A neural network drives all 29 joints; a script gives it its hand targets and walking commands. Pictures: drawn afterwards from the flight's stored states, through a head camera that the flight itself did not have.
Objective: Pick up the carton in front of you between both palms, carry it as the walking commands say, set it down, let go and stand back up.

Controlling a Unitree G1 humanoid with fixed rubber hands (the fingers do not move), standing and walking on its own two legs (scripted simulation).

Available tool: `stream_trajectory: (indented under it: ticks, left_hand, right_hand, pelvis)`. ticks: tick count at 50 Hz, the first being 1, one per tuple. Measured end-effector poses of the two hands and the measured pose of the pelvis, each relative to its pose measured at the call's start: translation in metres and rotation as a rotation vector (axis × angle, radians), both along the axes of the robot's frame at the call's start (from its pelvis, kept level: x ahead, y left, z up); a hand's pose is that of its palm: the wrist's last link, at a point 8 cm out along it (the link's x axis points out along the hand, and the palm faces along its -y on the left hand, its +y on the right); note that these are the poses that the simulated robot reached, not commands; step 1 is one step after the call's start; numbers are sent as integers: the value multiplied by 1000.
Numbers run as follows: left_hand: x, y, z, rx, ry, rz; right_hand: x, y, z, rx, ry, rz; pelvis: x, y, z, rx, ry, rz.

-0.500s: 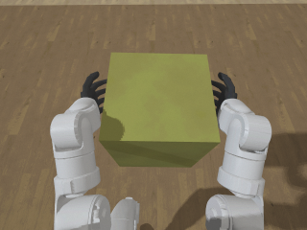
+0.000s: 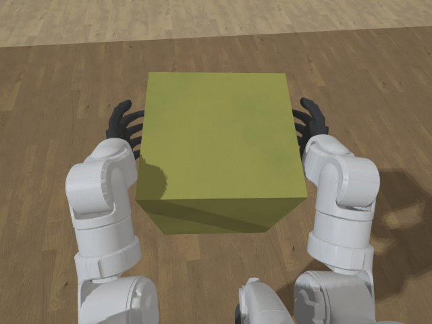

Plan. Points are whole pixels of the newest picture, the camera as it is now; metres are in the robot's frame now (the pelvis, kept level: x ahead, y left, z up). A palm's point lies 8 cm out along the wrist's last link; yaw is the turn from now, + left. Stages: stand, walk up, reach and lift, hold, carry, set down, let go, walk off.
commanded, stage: carry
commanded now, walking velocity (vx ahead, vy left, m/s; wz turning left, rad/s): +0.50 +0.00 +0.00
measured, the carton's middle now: (216, 165) +0.37 -0.02 +0.08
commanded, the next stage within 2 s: none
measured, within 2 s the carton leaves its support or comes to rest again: neither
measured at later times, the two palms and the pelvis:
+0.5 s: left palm (133, 27) +0.66 +0.14 +0.18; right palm (271, 27) +0.66 -0.16 +0.18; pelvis +0.31 -0.02 +0.02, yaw +0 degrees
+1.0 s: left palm out of the picture +0.96 +0.13 +0.20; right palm out of the picture +0.97 -0.17 +0.20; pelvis +0.62 -0.03 +0.03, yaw +1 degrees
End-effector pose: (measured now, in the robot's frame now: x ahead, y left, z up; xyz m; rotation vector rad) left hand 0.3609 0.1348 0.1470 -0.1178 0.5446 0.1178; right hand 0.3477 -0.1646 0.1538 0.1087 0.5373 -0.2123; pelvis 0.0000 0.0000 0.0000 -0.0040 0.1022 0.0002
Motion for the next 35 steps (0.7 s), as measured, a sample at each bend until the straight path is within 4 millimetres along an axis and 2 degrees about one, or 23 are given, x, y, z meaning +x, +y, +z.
stream_trajectory:
  ticks: [4, 7, 11, 15, 20, 24, 29, 32, 35]
  left_hand:
    - [52, -4, 8, 23, -14, 22]
    - [89, -6, 6, 49, -3, 50]
    - [123, -4, -7, 59, 87, 90]
    - [160, 0, -2, 47, 93, 114]
    - [225, 2, 23, 37, 16, 100]
    - [283, 5, 34, 38, -9, 68]
    - [360, 10, 24, 34, 16, 9]
    - [395, 7, 14, 26, 86, -18]
    - [426, 4, 13, 5, 110, -21]
  right_hand:
    - [61, -4, 6, -2, -13, 37]
    - [109, -7, -1, 0, -3, 78]
    - [156, -3, -14, 22, 85, 113]
    - [198, 1, -10, 51, 92, 109]
    - [255, 2, 12, 45, 15, 93]
    - [304, 4, 24, 21, -10, 75]
    - [366, 10, 21, -17, 17, 35]
    - [391, 7, 10, -16, 88, 4]
    - [416, 4, 9, -9, 110, -17]
  pelvis:
    - [59, -14, -4, 0, 1, 8]
    - [103, -27, -14, -13, -18, 21]
    - [145, -37, -3, -1, -21, 14]
    - [183, -39, 11, 10, -17, 11]
    - [239, -33, 20, 12, -6, 6]
    - [295, -22, 20, 8, -2, 0]
    - [367, -2, 9, 28, -22, -10]
    - [398, 5, 18, 12, -23, -6]
    - [426, 8, 29, 2, -18, -6]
